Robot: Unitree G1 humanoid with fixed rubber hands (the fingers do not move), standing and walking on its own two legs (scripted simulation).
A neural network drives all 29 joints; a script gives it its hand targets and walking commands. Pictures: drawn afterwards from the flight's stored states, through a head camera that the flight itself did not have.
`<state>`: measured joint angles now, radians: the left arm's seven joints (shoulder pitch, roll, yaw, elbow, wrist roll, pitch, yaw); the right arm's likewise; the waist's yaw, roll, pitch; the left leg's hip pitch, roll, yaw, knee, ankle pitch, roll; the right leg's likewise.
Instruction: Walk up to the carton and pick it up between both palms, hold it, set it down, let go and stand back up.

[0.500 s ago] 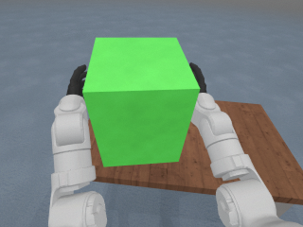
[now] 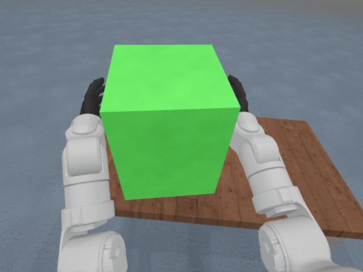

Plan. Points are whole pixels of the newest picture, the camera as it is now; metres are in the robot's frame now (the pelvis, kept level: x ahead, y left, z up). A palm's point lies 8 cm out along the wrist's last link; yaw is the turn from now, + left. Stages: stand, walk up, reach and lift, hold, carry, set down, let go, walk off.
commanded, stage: hold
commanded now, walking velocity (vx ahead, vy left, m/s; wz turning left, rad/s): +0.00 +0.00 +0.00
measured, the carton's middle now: (167, 123) +0.38 +0.01 +0.19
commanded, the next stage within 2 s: set down in 1.98 s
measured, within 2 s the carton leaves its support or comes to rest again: neither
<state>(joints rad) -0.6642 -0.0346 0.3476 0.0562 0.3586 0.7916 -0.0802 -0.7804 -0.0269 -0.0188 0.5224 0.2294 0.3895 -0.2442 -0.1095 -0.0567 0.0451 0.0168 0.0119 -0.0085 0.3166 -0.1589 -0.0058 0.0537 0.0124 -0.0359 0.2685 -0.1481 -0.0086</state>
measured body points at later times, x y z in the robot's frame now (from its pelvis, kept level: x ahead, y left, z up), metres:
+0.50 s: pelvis +0.00 +0.00 +0.00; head -0.06 +0.02 +0.44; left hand +0.37 +0.16 +0.23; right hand +0.38 -0.13 +0.23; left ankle +0.02 +0.12 -0.75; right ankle +0.01 -0.11 -0.75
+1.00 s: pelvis +0.01 +0.00 +0.00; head -0.06 +0.02 +0.44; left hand +0.37 +0.16 +0.23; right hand +0.38 -0.13 +0.23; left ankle +0.02 +0.12 -0.75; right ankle +0.01 -0.11 -0.75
